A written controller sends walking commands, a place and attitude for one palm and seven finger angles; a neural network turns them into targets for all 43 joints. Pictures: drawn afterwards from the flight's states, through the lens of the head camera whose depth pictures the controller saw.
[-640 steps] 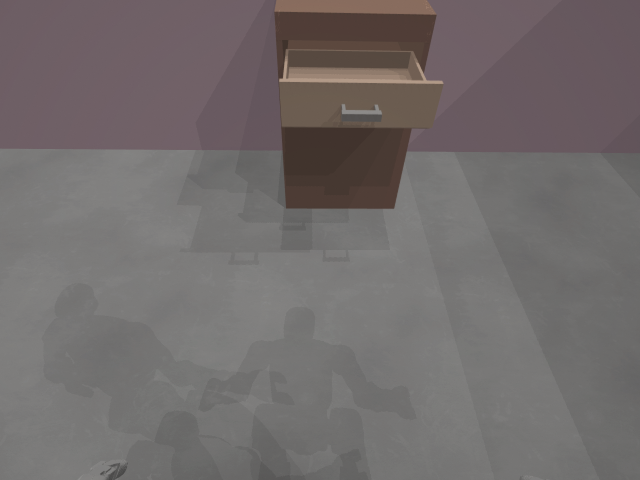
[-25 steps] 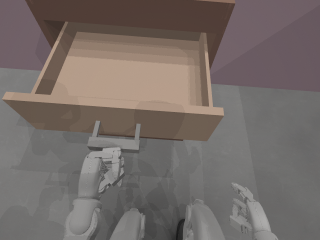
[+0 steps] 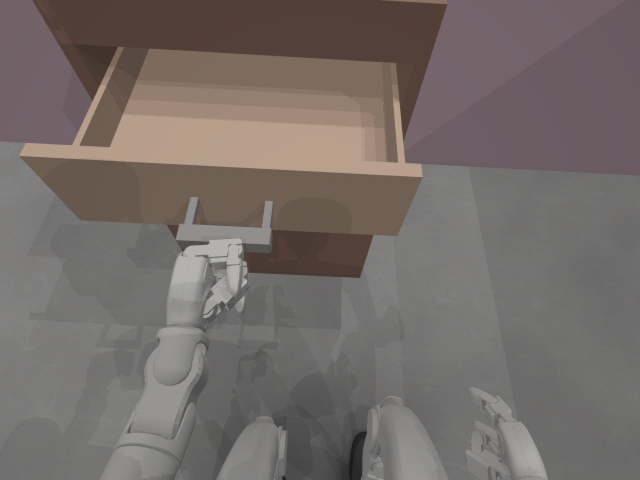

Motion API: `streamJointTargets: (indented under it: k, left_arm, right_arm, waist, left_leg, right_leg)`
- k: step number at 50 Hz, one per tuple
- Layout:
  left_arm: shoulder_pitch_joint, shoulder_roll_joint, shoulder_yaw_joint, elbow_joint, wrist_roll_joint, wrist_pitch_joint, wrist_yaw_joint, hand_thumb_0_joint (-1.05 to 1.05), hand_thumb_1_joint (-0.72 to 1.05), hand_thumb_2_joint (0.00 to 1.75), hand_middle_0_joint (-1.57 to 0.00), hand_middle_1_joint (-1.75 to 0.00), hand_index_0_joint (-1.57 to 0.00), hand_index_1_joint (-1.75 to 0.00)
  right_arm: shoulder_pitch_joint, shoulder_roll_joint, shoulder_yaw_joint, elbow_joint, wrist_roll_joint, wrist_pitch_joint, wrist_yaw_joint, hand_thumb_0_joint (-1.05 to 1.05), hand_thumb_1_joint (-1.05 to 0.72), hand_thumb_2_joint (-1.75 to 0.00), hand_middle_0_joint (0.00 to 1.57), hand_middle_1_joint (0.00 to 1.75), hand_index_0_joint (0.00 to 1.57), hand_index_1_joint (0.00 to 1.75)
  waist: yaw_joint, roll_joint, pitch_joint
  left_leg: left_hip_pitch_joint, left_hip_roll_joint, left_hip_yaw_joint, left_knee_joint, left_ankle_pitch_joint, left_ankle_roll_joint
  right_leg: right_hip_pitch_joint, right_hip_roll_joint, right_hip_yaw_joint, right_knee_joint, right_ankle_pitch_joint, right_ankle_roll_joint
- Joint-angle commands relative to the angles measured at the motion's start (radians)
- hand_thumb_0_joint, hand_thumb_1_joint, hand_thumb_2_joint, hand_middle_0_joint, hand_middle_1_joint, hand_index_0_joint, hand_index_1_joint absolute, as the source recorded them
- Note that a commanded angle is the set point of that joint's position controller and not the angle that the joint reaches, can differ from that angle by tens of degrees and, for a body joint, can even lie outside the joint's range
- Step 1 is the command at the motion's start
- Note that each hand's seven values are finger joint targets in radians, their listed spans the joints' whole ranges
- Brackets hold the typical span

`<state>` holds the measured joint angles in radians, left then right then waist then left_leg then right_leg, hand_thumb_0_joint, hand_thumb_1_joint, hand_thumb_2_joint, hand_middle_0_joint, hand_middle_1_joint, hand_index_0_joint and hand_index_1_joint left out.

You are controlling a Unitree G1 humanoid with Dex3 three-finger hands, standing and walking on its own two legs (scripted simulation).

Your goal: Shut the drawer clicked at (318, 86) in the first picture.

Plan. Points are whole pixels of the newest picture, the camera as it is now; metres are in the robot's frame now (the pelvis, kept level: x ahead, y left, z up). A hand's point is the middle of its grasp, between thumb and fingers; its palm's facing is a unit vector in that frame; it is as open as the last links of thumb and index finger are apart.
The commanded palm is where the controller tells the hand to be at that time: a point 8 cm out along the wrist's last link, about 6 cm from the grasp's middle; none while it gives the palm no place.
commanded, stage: push the drawer shut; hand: left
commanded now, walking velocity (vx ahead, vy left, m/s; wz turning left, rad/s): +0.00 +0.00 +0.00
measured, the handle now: (228, 223) +0.42 +0.13 +0.03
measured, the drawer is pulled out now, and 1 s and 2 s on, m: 0.20 0.07 0.00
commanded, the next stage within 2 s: pull the fist back off the drawer in 1.92 s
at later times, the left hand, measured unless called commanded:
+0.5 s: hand (255, 235) +0.41 +0.09 +0.02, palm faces -0.03 -1.00 -0.04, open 3.3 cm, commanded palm +0.40 +0.14 +0.03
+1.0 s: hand (261, 193) +0.47 +0.09 +0.02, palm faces -0.01 -1.00 -0.04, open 3.3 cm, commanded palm +0.45 +0.14 +0.03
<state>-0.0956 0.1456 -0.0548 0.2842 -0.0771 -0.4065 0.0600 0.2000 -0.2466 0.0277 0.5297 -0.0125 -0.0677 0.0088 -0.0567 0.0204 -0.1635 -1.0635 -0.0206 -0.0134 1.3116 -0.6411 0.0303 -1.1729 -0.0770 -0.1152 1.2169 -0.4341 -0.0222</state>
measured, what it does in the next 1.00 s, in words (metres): stands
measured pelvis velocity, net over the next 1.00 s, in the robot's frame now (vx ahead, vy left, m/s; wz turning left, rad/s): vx -0.01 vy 0.00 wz -0.02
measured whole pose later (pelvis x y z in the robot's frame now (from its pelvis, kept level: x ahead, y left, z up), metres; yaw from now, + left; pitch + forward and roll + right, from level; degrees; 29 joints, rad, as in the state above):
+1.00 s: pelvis -0.01 +0.00 +0.00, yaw -1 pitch +26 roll -1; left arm -0.71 0.23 0.20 0.96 -0.06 -0.54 0.04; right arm 0.28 -0.25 0.01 0.64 -0.04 -0.04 0.03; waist -0.15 0.03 -0.14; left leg -1.14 -0.01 0.02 1.29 -0.61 0.03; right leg -1.26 -0.06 -0.09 1.20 -0.39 -0.03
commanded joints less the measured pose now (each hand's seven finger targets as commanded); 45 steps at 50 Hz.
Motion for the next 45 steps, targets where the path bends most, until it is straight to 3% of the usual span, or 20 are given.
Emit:
streamJointTargets:
  k: [1,4,5,7,12,16,20,25,30,34,37,40,42,45]
  left_arm:
    - [-0.316,0.045,0.034,-0.150,-0.004,-0.074,-0.013,0.00,0.90,0.90,-1.40,-1.60,-1.40,-1.60]
    - [-0.394,0.036,0.028,-0.113,-0.005,-0.089,-0.016,0.00,0.90,0.90,-1.40,-1.60,-1.40,-1.60]
    - [-0.411,0.056,0.045,-0.108,-0.003,-0.094,-0.013,0.00,0.90,0.90,-1.40,-1.60,-1.40,-1.60]
    - [-0.451,0.050,0.048,-0.059,-0.003,-0.097,-0.014,0.00,0.90,0.90,-1.40,-1.60,-1.40,-1.60]
    - [-0.540,0.060,0.066,-0.006,0.002,-0.114,-0.015,0.00,0.90,0.90,-1.40,-1.60,-1.40,-1.60]
    - [-0.562,0.077,0.100,0.049,-0.001,-0.117,-0.018,0.00,0.90,0.90,-1.40,-1.60,-1.40,-1.60]
    - [-0.598,0.080,0.110,0.084,-0.003,-0.125,-0.020,0.00,0.90,0.90,-1.40,-1.60,-1.40,-1.60]
    - [-0.692,0.096,0.133,0.170,0.000,-0.142,-0.013,0.00,0.90,0.90,-1.40,-1.60,-1.40,-1.60]
    - [-0.784,0.127,0.163,0.213,0.007,-0.172,-0.017,0.00,0.90,0.90,-1.40,-1.60,-1.40,-1.60]
    - [-0.850,0.117,0.167,0.266,0.007,-0.181,-0.018,0.00,0.90,0.90,-1.40,-1.60,-1.40,-1.60]
    - [-0.902,0.158,0.205,0.318,0.012,-0.187,-0.020,0.00,0.90,0.90,-1.40,-1.60,-1.40,-1.60]
    - [-0.986,0.182,0.225,0.377,0.013,-0.192,-0.021,0.00,0.90,0.90,-1.40,-1.60,-1.40,-1.60]
    - [-0.999,0.204,0.250,0.386,0.016,-0.201,-0.022,0.00,0.90,0.90,-1.40,-1.60,-1.40,-1.60]
    - [-1.040,0.191,0.238,0.425,0.020,-0.207,-0.030,0.00,0.90,0.90,-1.40,-1.60,-1.40,-1.60]
  right_arm:
    - [0.023,-0.136,-0.058,-0.109,0.008,-0.037,-0.007,0.00,-0.90,-0.90,0.20,0.30,0.20,0.30]
    - [0.028,-0.137,-0.061,-0.098,0.009,-0.037,-0.010,0.00,-0.90,-0.90,0.20,0.30,0.20,0.30]
    - [0.031,-0.141,-0.062,-0.093,0.008,-0.038,-0.010,0.00,-0.90,-0.90,0.20,0.30,0.20,0.30]
    - [0.042,-0.141,-0.063,-0.079,0.008,-0.035,-0.009,0.00,-0.90,-0.90,0.20,0.30,0.20,0.30]
    - [0.061,-0.144,-0.069,-0.062,0.004,-0.030,-0.006,0.00,-0.90,-0.90,0.20,0.30,0.20,0.30]
    - [0.086,-0.149,-0.073,-0.051,0.001,-0.024,-0.004,0.00,-0.90,-0.90,0.20,0.30,0.20,0.30]
    - [0.100,-0.148,-0.075,-0.042,0.000,-0.018,0.000,0.00,-0.90,-0.90,0.20,0.30,0.20,0.30]
    - [0.115,-0.150,-0.074,-0.024,-0.002,-0.011,0.002,0.00,-0.90,-0.90,0.20,0.30,0.20,0.30]
    - [0.132,-0.151,-0.076,-0.004,-0.007,-0.010,0.003,0.00,-0.90,-0.90,0.20,0.30,0.20,0.30]
    - [0.146,-0.151,-0.078,0.009,-0.009,-0.005,0.006,0.00,-0.90,-0.90,0.20,0.30,0.20,0.30]
    - [0.157,-0.155,-0.079,0.017,-0.011,-0.003,0.005,0.00,-0.90,-0.90,0.20,0.30,0.20,0.30]
    - [0.172,-0.159,-0.075,0.030,-0.014,-0.001,0.005,0.00,-0.90,-0.90,0.20,0.30,0.20,0.30]
    - [0.182,-0.161,-0.077,0.029,-0.016,0.002,0.007,0.00,-0.90,-0.90,0.20,0.30,0.20,0.30]
    - [0.199,-0.160,-0.077,0.034,-0.020,0.003,0.011,0.00,-0.90,-0.90,0.20,0.30,0.20,0.30]
  waist:
    - [-0.050,-0.018,-0.362]
    - [-0.061,-0.014,-0.354]
    - [-0.057,0.012,-0.365]
    - [-0.067,-0.003,-0.368]
    - [-0.071,0.026,-0.414]
    - [-0.074,-0.004,-0.449]
    - [-0.073,0.011,-0.444]
    - [-0.097,-0.021,-0.398]
    - [-0.100,0.033,-0.433]
    - [-0.113,0.018,-0.451]
    - [-0.116,0.025,-0.463]
    - [-0.135,0.016,-0.431]
    - [-0.127,0.022,-0.486]
    - [-0.134,0.051,-0.500]
  left_leg:
    - [0.065,0.001,-0.037,-0.229,0.266,-0.017]
    - [0.065,0.001,-0.033,-0.234,0.246,-0.015]
    - [0.068,0.001,-0.033,-0.232,0.255,-0.015]
    - [0.074,0.002,-0.034,-0.231,0.258,-0.015]
    - [0.088,0.001,-0.030,-0.230,0.286,-0.018]
    - [0.094,0.004,-0.028,-0.230,0.338,-0.018]
    - [0.096,0.004,-0.027,-0.236,0.354,-0.021]
    - [0.047,0.001,-0.020,-0.235,0.300,-0.015]
    - [0.063,-0.001,-0.014,-0.230,0.307,-0.017]
    - [0.065,0.001,-0.014,-0.226,0.316,-0.017]
    - [0.045,-0.002,-0.010,-0.224,0.292,-0.016]
    - [0.020,-0.004,-0.014,-0.226,0.265,-0.012]
    - [0.034,-0.004,-0.009,-0.222,0.292,-0.013]
    - [0.053,-0.002,-0.017,-0.222,0.310,-0.016]
  right_leg:
    - [0.385,0.036,0.079,-0.148,0.094,-0.007]
    - [0.376,0.035,0.084,-0.155,0.079,-0.005]
    - [0.371,0.036,0.084,-0.147,0.085,-0.007]
    - [0.364,0.037,0.083,-0.150,0.092,-0.006]
    - [0.374,0.039,0.086,-0.140,0.124,-0.005]
    - [0.405,0.045,0.085,-0.135,0.184,-0.004]
    - [0.409,0.047,0.083,-0.133,0.205,-0.007]
    - [0.404,0.049,0.093,-0.150,0.170,-0.002]
    - [0.393,0.049,0.098,-0.144,0.175,-0.003]
    - [0.392,0.051,0.099,-0.144,0.186,0.001]
    - [0.397,0.052,0.107,-0.146,0.169,0.001]
    - [0.384,0.057,0.105,-0.150,0.143,0.002]
    - [0.405,0.056,0.111,-0.144,0.174,0.002]
    - [0.382,0.060,0.103,-0.134,0.184,0.000]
